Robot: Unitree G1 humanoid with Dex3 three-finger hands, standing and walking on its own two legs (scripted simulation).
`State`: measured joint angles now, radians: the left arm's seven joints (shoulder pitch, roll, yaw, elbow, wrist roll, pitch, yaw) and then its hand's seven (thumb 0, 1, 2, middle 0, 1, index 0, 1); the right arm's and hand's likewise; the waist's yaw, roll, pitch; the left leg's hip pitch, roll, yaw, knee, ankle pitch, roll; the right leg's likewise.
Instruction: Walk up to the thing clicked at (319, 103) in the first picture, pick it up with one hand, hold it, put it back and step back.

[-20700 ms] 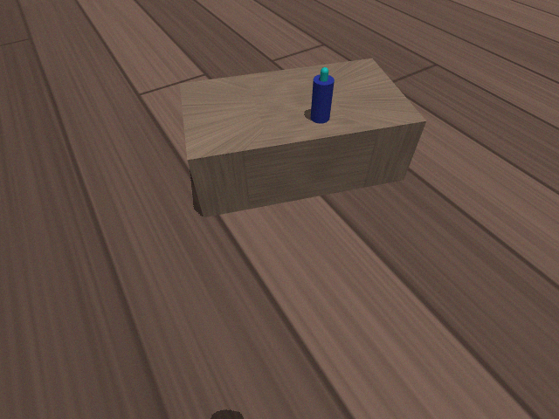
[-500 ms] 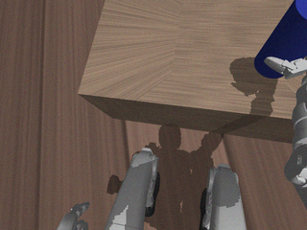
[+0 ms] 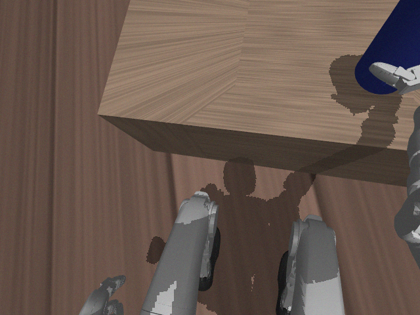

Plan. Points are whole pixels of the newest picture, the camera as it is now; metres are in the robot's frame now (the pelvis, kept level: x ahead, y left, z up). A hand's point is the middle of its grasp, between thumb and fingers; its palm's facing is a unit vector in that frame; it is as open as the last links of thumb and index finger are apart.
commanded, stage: lower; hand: right
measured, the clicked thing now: out of the picture +0.56 -0.19 +0.05
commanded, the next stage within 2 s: loosen in 1.00 s
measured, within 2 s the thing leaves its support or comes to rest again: rests again in 0.90 s
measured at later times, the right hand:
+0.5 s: hand (394, 59) +0.57 -0.20 -0.04, palm faces +0.19 +0.98 -0.03, open 11.5 cm
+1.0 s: hand (385, 66) +0.57 -0.20 -0.07, palm faces +0.19 +0.98 -0.03, open 11.5 cm
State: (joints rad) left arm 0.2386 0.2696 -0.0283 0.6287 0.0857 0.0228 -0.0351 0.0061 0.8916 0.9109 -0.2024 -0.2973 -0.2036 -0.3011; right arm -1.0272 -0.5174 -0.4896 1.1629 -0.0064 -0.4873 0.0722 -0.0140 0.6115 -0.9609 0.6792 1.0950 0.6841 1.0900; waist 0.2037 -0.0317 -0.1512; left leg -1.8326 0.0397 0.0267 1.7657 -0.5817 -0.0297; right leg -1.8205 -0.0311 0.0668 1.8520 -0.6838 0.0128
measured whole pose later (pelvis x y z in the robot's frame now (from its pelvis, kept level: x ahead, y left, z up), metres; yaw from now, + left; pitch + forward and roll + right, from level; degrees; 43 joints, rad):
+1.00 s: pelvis -0.02 +0.00 -0.09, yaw +0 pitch +37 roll +5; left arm 0.24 0.30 -0.06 0.62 0.09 0.06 -0.04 0.00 0.88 0.91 -0.21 -0.29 -0.20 -0.30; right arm -1.14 -0.58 -0.49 1.14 -0.04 -0.41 0.06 -0.01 0.61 -0.97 0.67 1.11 0.67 1.11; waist 0.24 -0.04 -0.09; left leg -2.08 0.05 0.02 2.04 -0.60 -0.04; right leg -2.08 -0.01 0.08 2.13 -0.70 0.02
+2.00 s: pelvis -0.02 +0.00 -0.09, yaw +0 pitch +37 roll +5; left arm 0.23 0.30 -0.06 0.61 0.08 0.08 -0.04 0.00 0.87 0.91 -0.21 -0.30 -0.21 -0.31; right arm -1.13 -0.60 -0.50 1.09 -0.04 -0.39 0.07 -0.01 0.42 -0.13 0.23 0.16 0.23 0.16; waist 0.24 -0.04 -0.09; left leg -2.10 0.05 0.02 2.05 -0.60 -0.04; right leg -2.09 -0.01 0.09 2.15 -0.71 0.02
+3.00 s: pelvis +0.05 -0.01 +0.21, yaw -1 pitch +17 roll +3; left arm 0.34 0.25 -0.02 0.61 -0.05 0.11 0.07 0.01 0.90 0.90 -0.20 -0.29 -0.21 -0.29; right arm -0.28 -0.39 -0.23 0.78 -0.01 0.02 -0.11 -0.01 0.53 -0.06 0.07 0.06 0.07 0.06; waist 0.10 -0.01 -0.09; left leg -0.83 0.01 0.04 0.92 -0.38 -0.03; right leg -0.83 -0.07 0.03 1.03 -0.49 0.01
